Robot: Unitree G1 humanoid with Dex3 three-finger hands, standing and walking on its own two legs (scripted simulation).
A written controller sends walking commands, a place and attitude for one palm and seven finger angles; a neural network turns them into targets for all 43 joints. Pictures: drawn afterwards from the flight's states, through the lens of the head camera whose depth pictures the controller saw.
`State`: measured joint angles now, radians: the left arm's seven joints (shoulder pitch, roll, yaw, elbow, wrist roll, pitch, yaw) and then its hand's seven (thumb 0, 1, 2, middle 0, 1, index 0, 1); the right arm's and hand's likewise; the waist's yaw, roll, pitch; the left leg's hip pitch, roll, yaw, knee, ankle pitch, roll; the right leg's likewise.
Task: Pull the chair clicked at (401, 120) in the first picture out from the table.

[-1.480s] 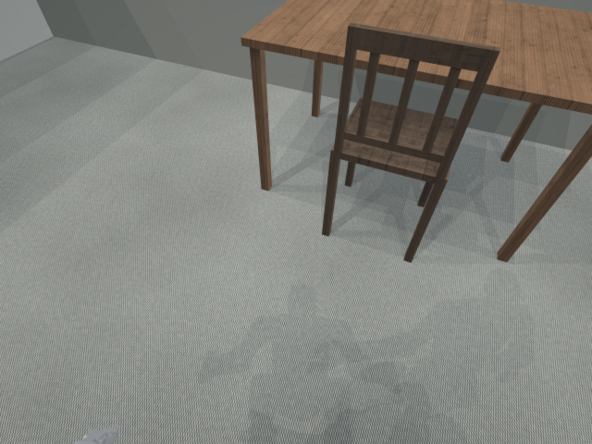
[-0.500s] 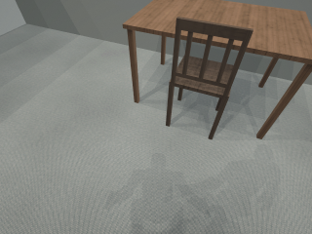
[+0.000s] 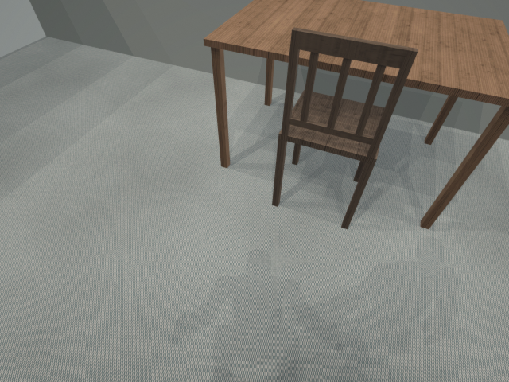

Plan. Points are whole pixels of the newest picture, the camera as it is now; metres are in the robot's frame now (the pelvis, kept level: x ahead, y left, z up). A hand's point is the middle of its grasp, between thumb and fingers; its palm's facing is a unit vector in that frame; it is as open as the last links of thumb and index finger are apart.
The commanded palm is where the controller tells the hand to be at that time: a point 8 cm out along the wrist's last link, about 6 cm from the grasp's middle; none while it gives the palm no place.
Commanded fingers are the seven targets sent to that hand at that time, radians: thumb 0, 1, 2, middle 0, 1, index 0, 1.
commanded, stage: walk to a spot facing it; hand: left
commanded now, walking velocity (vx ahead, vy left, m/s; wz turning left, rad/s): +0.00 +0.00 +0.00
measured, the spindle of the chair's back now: (338, 95) +1.03 -0.24 -0.09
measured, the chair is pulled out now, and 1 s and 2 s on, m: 0.00 0.00 0.00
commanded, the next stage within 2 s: turn to face it in 1.90 s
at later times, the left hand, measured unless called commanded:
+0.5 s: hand out of the picture +0.06 +0.18 -0.19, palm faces -0.15 -0.95 -0.26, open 7.4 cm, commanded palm none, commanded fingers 0.00 0.90 0.90 -0.20 -0.30 -0.20 -0.30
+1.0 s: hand out of the picture +0.15 +0.20 -0.17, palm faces -0.37 -0.90 -0.21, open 7.4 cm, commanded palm none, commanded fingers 0.00 0.90 0.90 -0.20 -0.30 -0.20 -0.30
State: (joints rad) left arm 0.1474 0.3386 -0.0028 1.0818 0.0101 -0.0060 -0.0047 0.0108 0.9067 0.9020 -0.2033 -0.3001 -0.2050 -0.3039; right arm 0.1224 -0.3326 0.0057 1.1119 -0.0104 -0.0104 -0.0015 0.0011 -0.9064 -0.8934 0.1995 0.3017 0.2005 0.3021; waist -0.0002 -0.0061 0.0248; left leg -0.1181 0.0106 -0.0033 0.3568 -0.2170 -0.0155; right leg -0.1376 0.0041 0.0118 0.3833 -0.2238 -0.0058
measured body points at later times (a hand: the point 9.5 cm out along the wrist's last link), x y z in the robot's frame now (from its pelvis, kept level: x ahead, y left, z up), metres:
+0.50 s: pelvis -0.02 -0.02 -0.03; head +0.01 -0.04 +0.42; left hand +0.07 +0.23 -0.17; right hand +0.01 -0.28 -0.19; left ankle -0.02 +0.13 -0.74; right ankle -0.01 -0.10 -0.75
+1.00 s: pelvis +0.02 +0.01 +0.00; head +0.04 +0.03 +0.45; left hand +0.17 +0.25 -0.16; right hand -0.01 -0.26 -0.12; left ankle +0.02 +0.13 -0.75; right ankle -0.02 -0.11 -0.69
